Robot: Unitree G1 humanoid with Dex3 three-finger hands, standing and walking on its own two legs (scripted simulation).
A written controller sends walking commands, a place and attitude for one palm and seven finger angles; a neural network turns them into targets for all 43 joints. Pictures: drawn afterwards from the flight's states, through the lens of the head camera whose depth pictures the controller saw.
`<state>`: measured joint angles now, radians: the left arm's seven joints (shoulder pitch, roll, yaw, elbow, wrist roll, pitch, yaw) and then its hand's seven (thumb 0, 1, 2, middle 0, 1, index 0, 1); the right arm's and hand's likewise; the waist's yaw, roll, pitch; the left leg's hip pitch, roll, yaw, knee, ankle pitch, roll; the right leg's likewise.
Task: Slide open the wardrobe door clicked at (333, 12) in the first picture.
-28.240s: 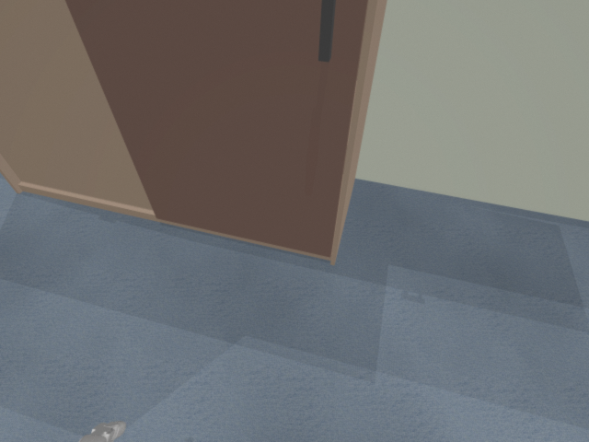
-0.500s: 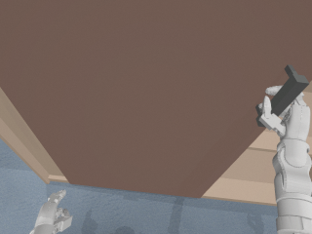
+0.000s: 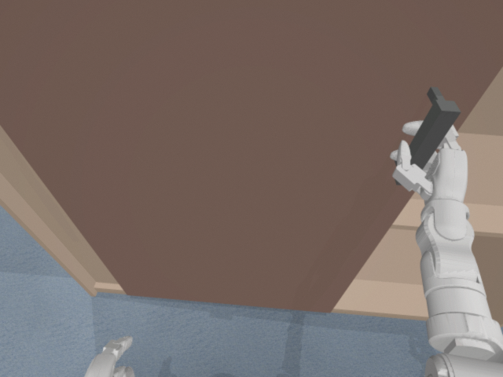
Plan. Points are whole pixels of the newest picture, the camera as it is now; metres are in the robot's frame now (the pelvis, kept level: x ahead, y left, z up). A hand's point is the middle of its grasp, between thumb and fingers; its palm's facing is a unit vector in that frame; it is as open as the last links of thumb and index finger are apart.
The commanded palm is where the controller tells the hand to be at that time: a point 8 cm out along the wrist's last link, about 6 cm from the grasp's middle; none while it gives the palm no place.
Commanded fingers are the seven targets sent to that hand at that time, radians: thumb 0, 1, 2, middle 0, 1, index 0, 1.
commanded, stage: stop walking and hold the door there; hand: right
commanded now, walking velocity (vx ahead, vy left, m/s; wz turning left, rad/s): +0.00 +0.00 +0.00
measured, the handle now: (418, 138) +0.44 -0.23 +0.17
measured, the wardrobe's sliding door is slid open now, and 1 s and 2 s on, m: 0.63 0.63 0.63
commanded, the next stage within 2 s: loosen the grip on the handle in 0.50 s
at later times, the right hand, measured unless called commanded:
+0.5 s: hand (404, 170) +0.39 -0.21 +0.15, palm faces +0.18 +0.97 -0.13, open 5.8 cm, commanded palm +0.36 -0.25 +0.10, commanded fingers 0.00 -0.90 -0.90 0.45 1.40 0.45 1.40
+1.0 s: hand (403, 166) +0.40 -0.21 +0.14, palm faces +0.18 +0.98 -0.12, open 12.3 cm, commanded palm +0.37 -0.25 +0.15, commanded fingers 0.00 0.55 -0.20 0.30 1.22 0.30 1.22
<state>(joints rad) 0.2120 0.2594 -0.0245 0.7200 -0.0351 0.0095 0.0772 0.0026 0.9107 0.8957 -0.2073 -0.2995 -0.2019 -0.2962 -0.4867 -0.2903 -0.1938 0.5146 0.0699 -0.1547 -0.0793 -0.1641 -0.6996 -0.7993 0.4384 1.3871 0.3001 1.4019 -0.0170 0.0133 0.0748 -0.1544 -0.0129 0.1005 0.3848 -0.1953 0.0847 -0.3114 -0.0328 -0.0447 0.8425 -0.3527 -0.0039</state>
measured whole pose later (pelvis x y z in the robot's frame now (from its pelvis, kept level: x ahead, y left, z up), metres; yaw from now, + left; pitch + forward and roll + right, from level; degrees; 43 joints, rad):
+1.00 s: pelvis -0.02 -0.03 -0.01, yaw +1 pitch +1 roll +0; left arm 0.26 0.28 -0.01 0.68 -0.06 -0.17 0.06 0.01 0.91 0.90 -0.20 -0.30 -0.20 -0.30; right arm -0.62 -0.32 -0.17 0.70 0.06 -0.20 -0.05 -0.01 0.31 -0.32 0.44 1.36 0.39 1.35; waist 0.02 0.03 -0.02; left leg -0.33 0.00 0.08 0.52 -0.22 0.04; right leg -0.29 -0.02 -0.07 0.52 -0.25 -0.01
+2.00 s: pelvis +0.01 -0.04 -0.01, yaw +1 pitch +2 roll +0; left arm 0.28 0.25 -0.03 0.66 -0.06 -0.14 0.07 0.01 0.91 0.90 -0.21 -0.30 -0.20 -0.30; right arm -0.33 -0.36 -0.30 0.34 0.15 -0.09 0.10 -0.01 0.55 -0.20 0.25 1.15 0.26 1.15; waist -0.02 -0.02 -0.05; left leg -0.30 0.01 0.07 0.53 -0.26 0.02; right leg -0.28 -0.02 -0.08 0.55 -0.30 -0.02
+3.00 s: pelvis -0.01 -0.03 -0.01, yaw -1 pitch -5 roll +0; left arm 0.22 0.26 -0.07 0.64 -0.08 -0.26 0.10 0.01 0.91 0.90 -0.21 -0.30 -0.20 -0.30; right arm 0.13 -0.37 -0.39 -0.12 0.37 0.15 0.31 -0.01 0.55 -0.20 0.25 1.15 0.26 1.15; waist -0.06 -0.05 -0.06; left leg -0.18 0.00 0.11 0.50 -0.25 0.04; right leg -0.17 -0.02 -0.04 0.53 -0.28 -0.01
